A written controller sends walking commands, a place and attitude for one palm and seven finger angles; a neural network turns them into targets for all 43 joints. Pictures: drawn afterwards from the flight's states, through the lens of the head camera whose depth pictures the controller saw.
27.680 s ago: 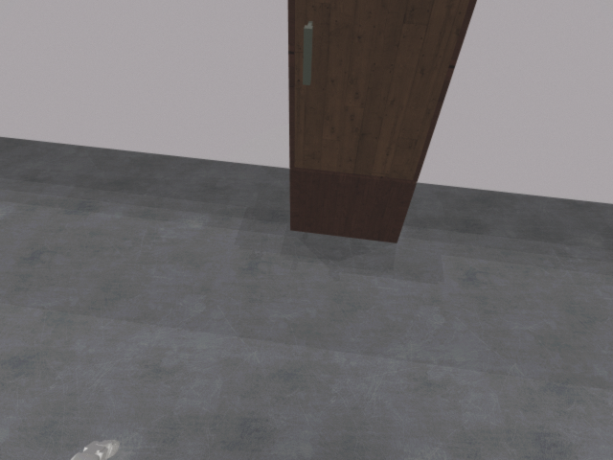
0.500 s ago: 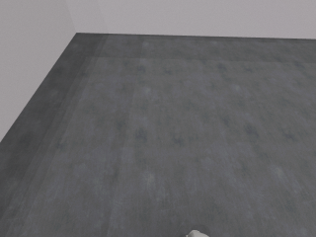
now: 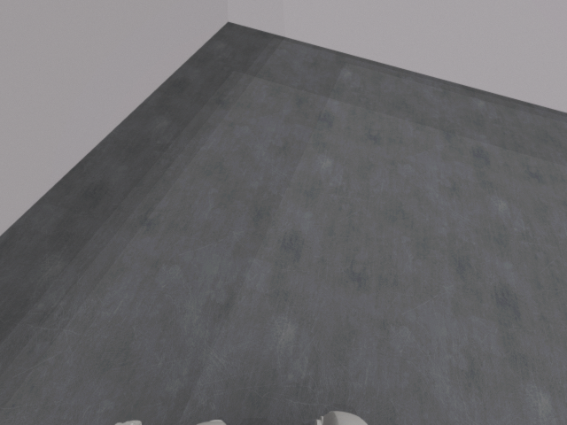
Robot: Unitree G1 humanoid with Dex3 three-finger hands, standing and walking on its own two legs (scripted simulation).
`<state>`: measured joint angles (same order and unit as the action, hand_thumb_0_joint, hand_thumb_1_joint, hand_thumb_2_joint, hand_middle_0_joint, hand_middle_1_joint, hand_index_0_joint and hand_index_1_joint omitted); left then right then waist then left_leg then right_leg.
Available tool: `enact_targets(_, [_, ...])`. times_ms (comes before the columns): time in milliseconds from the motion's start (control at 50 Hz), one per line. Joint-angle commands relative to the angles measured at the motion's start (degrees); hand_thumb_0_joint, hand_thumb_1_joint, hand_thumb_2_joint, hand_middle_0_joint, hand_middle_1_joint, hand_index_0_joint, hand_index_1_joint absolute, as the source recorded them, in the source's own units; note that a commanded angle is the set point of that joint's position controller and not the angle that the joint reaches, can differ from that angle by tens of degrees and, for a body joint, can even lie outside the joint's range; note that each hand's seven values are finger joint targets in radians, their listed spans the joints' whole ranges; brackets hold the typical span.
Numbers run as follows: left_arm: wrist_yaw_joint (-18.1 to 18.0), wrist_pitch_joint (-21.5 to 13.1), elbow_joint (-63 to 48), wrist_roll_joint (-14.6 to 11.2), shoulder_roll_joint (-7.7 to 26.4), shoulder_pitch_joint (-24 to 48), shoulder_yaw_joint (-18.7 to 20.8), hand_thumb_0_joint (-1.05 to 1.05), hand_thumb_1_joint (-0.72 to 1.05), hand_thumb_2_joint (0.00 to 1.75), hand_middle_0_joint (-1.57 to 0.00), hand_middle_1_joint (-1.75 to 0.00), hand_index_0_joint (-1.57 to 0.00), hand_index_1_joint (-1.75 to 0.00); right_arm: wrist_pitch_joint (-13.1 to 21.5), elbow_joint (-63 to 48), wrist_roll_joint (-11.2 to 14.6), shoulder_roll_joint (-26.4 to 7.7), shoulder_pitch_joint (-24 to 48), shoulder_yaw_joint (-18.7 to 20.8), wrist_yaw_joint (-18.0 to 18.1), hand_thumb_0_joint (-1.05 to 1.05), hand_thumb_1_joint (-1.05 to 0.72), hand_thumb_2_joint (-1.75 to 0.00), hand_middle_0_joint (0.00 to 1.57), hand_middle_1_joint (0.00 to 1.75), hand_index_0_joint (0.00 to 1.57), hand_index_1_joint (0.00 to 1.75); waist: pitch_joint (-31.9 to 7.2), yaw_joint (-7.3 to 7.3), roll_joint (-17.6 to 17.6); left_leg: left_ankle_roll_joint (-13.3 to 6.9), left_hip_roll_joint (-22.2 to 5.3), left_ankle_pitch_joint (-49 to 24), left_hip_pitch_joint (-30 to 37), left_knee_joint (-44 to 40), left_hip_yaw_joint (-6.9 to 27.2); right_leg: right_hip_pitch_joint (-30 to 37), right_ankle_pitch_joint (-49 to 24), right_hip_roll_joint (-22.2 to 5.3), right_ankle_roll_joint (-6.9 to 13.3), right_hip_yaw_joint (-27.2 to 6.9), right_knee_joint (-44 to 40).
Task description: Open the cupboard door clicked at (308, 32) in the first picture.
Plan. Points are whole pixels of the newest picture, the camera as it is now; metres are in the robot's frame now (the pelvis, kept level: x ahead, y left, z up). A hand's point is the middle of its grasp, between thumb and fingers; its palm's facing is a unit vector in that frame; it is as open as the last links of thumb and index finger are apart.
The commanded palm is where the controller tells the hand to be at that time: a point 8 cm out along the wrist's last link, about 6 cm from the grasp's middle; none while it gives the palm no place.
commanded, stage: turn to face it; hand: left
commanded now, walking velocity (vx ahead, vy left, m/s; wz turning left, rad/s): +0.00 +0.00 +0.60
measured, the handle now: out of the picture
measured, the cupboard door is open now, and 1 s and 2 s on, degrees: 40 40 40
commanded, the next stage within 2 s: none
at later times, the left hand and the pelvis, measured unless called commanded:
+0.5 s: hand out of the picture +0.03 +0.14 -0.15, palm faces +0.31 -0.91 -0.25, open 7.4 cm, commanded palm none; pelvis +0.03 -0.06 +0.01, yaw +19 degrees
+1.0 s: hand out of the picture +0.04 +0.18 -0.14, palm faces +0.57 -0.77 -0.28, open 7.4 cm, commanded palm none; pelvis +0.05 -0.07 +0.00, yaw +36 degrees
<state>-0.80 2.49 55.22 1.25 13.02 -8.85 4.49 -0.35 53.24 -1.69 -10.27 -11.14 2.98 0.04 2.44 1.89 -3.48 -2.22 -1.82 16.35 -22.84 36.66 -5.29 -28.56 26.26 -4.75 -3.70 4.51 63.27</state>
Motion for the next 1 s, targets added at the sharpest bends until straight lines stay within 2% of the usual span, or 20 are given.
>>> enact_targets(0, [0.25,-1.88,-5.85,-0.26,2.85,0.30,0.28,0.00,0.90,0.90,-0.20,-0.30,-0.20,-0.30,1.09,-2.42,0.32,-11.79,-4.51,2.46,1.39,0.00,-0.90,-0.90,0.20,0.30,0.20,0.30,-8.87,-0.38,10.67,-6.59,-13.22,-35.71,18.06,-13.76,15.80,-5.78,-2.67,0.18,-1.34,-4.36,-2.18])
enact_targets(120, [0.09,-1.36,-7.33,-0.42,3.36,-1.11,0.12,0.00,0.90,0.90,-0.20,-0.30,-0.20,-0.30,-0.56,-4.28,0.02,-13.88,0.14,3.68,0.49,0.00,-0.90,-0.90,0.20,0.30,0.20,0.30,-6.02,-0.79,13.48,-6.29,-11.18,-22.77,10.14,-14.61,18.54,5.97,-2.52,3.37,-0.63,-2.12,-19.37])
enact_targets(180, [-0.13,-2.20,-6.65,-0.49,4.97,-6.77,0.64,0.00,0.90,0.90,-0.20,-0.30,-0.20,-0.30,-1.12,-5.82,0.56,-13.80,3.78,3.96,0.18,0.00,-0.90,-0.90,0.20,0.30,0.20,0.30,-6.23,-3.76,11.48,-3.49,-7.84,-15.91,2.39,-9.95,19.23,18.91,-12.47,3.79,0.17,-1.37,-35.69])
enact_targets(200, [-0.51,-2.93,-6.65,0.13,8.67,-9.00,1.23,0.00,0.90,0.90,-0.20,-0.30,-0.20,-0.30,-1.15,-6.63,1.17,-11.53,4.07,3.72,-0.22,0.00,-0.90,-0.90,0.20,0.30,0.20,0.30,-7.09,-4.81,2.53,-0.05,-3.03,-6.53,-4.32,-3.00,15.52,26.18,-13.36,-3.40,2.16,-8.64,-44.27])
enact_targets(220, [-0.91,-3.30,-6.86,0.93,13.78,-9.61,2.21,0.00,0.90,0.90,-0.20,-0.30,-0.20,-0.30,-1.06,-8.17,1.34,-7.53,4.25,3.11,-0.67,0.00,-0.90,-0.90,0.20,0.30,0.20,0.30,-5.91,-5.26,-14.37,4.69,6.04,14.88,-13.55,11.98,5.09,28.18,-18.77,-19.92,9.05,-25.16,-48.92])
enact_targets(240, [-0.89,-3.15,-7.62,0.47,14.69,-8.71,1.58,0.00,0.90,0.90,-0.20,-0.30,-0.20,-0.30,-1.21,-8.66,0.73,-9.62,5.26,3.19,-1.05,0.00,-0.90,-0.90,0.20,0.30,0.20,0.30,-4.85,-5.35,-11.15,4.19,3.81,19.38,-12.29,24.67,7.31,21.69,-23.00,-24.15,13.45,-24.70,-47.71])
enact_targets(260, [-1.22,-3.45,-7.73,0.26,12.00,-6.27,1.32,0.00,0.90,0.90,-0.20,-0.30,-0.20,-0.30,-1.97,-7.38,0.75,-9.47,5.76,3.46,-0.87,0.00,-0.90,-0.90,0.20,0.30,0.20,0.30,-4.22,-3.57,-11.60,4.50,2.12,16.56,-13.18,31.99,8.85,19.93,-24.78,-20.98,13.24,-23.52,-46.72])
enact_targets(300, [-1.23,-3.20,-8.94,0.06,8.72,-1.53,0.30,0.00,0.90,0.90,-0.20,-0.30,-0.20,-0.30,-2.59,-5.71,0.91,-8.85,4.18,3.16,-1.54,0.00,-0.90,-0.90,0.20,0.30,0.20,0.30,-3.55,-0.97,-8.75,5.67,-0.08,9.52,-12.29,35.20,7.30,19.80,-31.70,-15.09,10.93,-10.84,-43.47])
enact_targets(340, [-1.14,-3.51,-8.97,0.14,8.14,-2.56,0.03,0.00,0.90,0.90,-0.20,-0.30,-0.20,-0.30,-2.82,-5.28,0.93,-7.68,5.17,2.53,-1.95,0.00,-0.90,-0.90,0.20,0.30,0.20,0.30,-3.59,-1.33,-8.10,6.46,-0.08,7.85,-10.63,30.24,4.70,21.59,-37.85,-13.15,9.53,-4.67,-42.29])
enact_targets(480, [-0.98,-3.29,-6.69,0.47,11.67,-8.26,1.25,0.00,0.90,0.90,-0.20,-0.30,-0.20,-0.30,-2.35,-6.49,1.31,-6.65,10.33,1.29,-2.23,0.00,-0.90,-0.90,0.20,0.30,0.20,0.30,-5.31,-4.69,-8.66,5.82,0.44,10.01,-4.16,9.18,-0.35,28.33,-45.84,-16.21,10.41,-1.50,-38.36])
enact_targets(560, [-0.38,-2.94,-6.72,-0.14,12.25,-6.41,1.96,0.00,0.90,0.90,-0.20,-0.30,-0.20,-0.30,-1.46,-5.37,1.05,-8.76,4.35,1.76,-1.96,0.00,-0.90,-0.90,0.20,0.30,0.20,0.30,-7.29,-1.16,-5.34,4.01,1.45,-2.26,10.79,-8.48,-1.72,21.33,-40.39,-15.27,5.74,3.72,-28.71])
enact_targets(580, [-0.09,-2.70,-7.65,-0.45,10.67,-6.14,1.76,0.00,0.90,0.90,-0.20,-0.30,-0.20,-0.30,-0.98,-4.61,0.63,-12.83,0.27,2.80,-1.74,0.00,-0.90,-0.90,0.20,0.30,0.20,0.30,-10.62,1.09,3.83,0.93,-4.99,-14.65,21.73,-12.10,5.94,12.01,-29.80,-12.43,2.43,6.41,-19.06])
enact_targets(600, [0.38,-2.52,-10.24,-0.70,6.31,-3.93,0.42,0.00,0.90,0.90,-0.20,-0.30,-0.20,-0.30,-0.88,-4.57,0.28,-19.40,-3.79,4.61,-1.39,0.00,-0.90,-0.90,0.20,0.30,0.20,0.30,-11.21,3.63,21.53,-7.64,-21.24,-37.55,29.02,-13.53,27.10,-4.35,8.64,-3.68,-1.86,6.68,-5.41])
enact_targets(620, [-0.05,-1.57,-11.98,-0.05,6.87,-0.18,0.06,0.00,0.90,0.90,-0.20,-0.30,-0.20,-0.30,-1.25,-3.12,0.57,-20.59,-7.15,4.72,-0.73,0.00,-0.90,-0.90,0.20,0.30,0.20,0.30,-10.45,4.68,15.50,-12.12,-24.77,-41.03,26.52,-13.69,27.89,-7.67,12.35,-2.96,-1.16,-0.59,1.05])
enact_targets(660, [-0.39,-1.29,-10.17,-0.16,6.14,1.73,0.44,0.00,0.90,0.90,-0.20,-0.30,-0.20,-0.30,-0.69,-3.67,0.55,-17.21,-4.12,4.00,0.73,0.00,-0.90,-0.90,0.20,0.30,0.20,0.30,-8.99,2.84,18.13,-9.37,-17.69,-40.97,22.54,-13.09,22.49,-8.41,4.91,-2.47,-1.22,-5.01,5.16])
enact_targets(720, [0.23,-0.92,-7.77,-0.23,6.12,-1.40,0.59,0.00,0.90,0.90,-0.20,-0.30,-0.20,-0.30,-0.13,-5.06,0.56,-14.14,1.27,2.90,0.92,0.00,-0.90,-0.90,0.20,0.30,0.20,0.30,-7.37,-0.89,12.34,-6.63,-12.38,-36.06,18.44,-14.27,16.17,-4.88,-2.46,-1.41,-1.66,-5.05,3.34])
enact_targets(860, [0.21,-0.94,-9.54,-0.51,4.82,1.00,0.16,0.00,0.90,0.90,-0.20,-0.30,-0.20,-0.30,-0.75,-4.72,0.04,-14.59,0.92,3.49,0.38,0.00,-0.90,-0.90,0.20,0.30,0.20,0.30,-4.59,-0.59,13.01,-6.46,-10.14,-23.70,11.64,-15.27,20.08,4.41,-1.79,2.40,-0.90,-3.06,-15.83])
enact_targets(940, [-0.11,-2.03,-8.57,-0.76,5.87,-5.02,0.64,0.00,0.90,0.90,-0.20,-0.30,-0.20,-0.30,-1.21,-5.81,0.59,-14.13,3.99,3.88,0.20,0.00,-0.90,-0.90,0.20,0.30,0.20,0.30,-6.05,-3.79,12.08,-3.56,-6.87,-19.05,3.44,-9.73,21.59,20.11,-12.09,4.07,0.17,-1.74,-34.68])
enact_targets(960, [-0.54,-2.72,-8.29,-0.32,8.89,-7.39,1.33,0.00,0.90,0.90,-0.20,-0.30,-0.20,-0.30,-1.15,-6.36,1.10,-11.75,3.52,3.66,-0.10,0.00,-0.90,-0.90,0.20,0.30,0.20,0.30,-7.37,-4.96,4.44,-0.49,-3.05,-9.44,-3.94,-3.41,19.00,29.00,-13.99,-2.52,1.89,-8.20,-42.74])
enact_targets(980, [-1.03,-3.19,-8.24,0.62,14.25,-8.75,2.31,0.00,0.90,0.90,-0.20,-0.30,-0.20,-0.30,-1.00,-7.58,1.44,-7.98,2.89,3.07,-0.52,0.00,-0.90,-0.90,0.20,0.30,0.20,0.30,-7.66,-5.63,-12.90,4.52,6.24,13.08,-12.85,10.99,7.17,32.61,-19.81,-19.27,8.44,-24.33,-47.24])
